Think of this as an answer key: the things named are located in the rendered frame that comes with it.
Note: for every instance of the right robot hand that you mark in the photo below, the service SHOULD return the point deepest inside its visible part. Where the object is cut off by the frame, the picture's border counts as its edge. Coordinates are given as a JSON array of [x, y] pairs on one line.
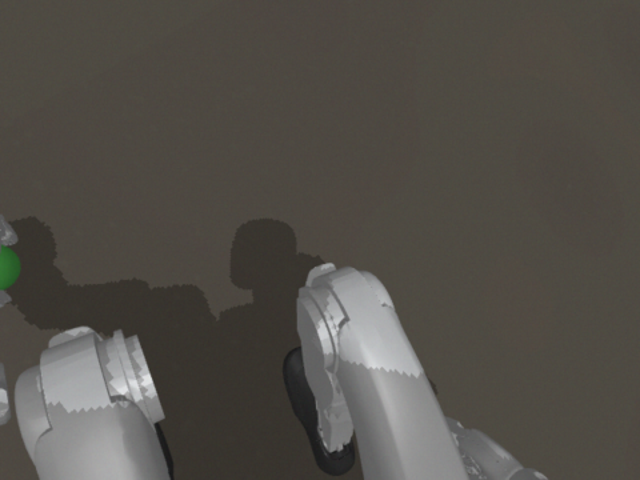
[[483, 457]]

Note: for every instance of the right robot foot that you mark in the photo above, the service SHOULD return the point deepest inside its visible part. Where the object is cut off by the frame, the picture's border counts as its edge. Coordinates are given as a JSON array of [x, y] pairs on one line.
[[304, 407]]

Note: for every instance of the left robot foot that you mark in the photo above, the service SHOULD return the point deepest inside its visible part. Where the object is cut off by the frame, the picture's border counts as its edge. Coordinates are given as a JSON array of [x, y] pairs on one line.
[[165, 450]]

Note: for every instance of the ball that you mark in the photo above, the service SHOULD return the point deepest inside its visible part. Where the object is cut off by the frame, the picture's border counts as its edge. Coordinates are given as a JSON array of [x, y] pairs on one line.
[[9, 267]]

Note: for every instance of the left robot hand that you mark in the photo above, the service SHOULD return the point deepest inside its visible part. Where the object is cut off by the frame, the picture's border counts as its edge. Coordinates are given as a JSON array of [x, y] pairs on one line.
[[7, 237]]

